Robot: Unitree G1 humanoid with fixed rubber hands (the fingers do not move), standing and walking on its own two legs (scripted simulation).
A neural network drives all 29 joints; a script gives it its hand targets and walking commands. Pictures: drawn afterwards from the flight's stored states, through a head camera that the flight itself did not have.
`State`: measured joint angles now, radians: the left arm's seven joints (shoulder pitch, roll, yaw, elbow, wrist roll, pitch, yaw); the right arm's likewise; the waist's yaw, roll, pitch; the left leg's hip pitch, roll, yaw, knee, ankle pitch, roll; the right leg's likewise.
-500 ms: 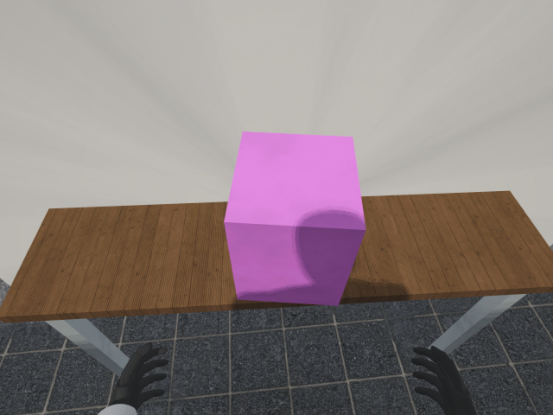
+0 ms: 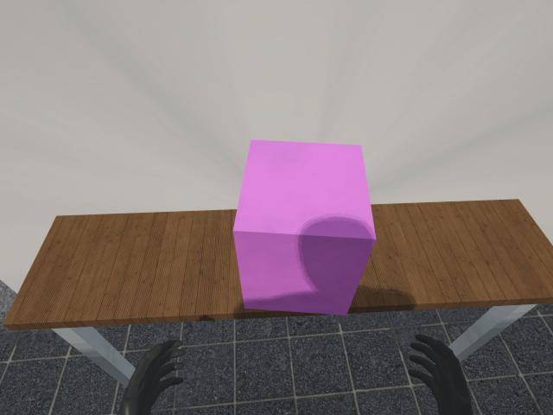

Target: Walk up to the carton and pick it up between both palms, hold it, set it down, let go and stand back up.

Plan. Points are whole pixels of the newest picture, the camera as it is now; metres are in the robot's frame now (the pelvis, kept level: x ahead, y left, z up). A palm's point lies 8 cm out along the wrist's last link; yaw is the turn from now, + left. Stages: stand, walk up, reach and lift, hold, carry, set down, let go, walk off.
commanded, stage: reach and lift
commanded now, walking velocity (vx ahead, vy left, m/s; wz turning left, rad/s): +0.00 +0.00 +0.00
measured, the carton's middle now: (300, 230) +0.43 -0.02 -0.02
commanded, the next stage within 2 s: none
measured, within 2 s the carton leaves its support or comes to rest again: neither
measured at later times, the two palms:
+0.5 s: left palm (153, 368) +0.19 +0.19 -0.01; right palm (439, 364) +0.19 -0.20 -0.01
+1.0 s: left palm (163, 282) +0.29 +0.19 +0.05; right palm (446, 297) +0.26 -0.21 +0.05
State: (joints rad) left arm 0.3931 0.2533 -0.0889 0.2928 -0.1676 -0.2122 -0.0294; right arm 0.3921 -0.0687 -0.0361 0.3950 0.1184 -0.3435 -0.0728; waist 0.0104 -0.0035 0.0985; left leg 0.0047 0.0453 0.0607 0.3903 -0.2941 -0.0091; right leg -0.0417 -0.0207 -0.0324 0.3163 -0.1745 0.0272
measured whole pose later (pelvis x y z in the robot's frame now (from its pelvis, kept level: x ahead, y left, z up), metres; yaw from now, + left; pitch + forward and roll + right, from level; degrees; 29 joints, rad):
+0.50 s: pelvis -0.01 +0.00 +0.00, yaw +0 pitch -5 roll -1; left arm 0.22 0.27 -0.17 0.27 -0.26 -0.14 0.05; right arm 0.21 -0.06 -0.05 0.34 0.14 -0.19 -0.10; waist 0.01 0.00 0.07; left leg -0.05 0.04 0.06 0.45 -0.31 0.00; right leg -0.10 -0.03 -0.02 0.38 -0.19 0.02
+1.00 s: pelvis +0.00 -0.01 +0.00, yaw -1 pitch -3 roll -1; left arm -0.05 0.25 0.00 0.09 -0.22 0.27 0.00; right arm 0.03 -0.14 -0.02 0.12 0.22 0.08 -0.17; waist -0.01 -0.01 0.10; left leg -0.03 0.05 0.07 0.35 -0.26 -0.01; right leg -0.09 -0.01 -0.02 0.30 -0.15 0.02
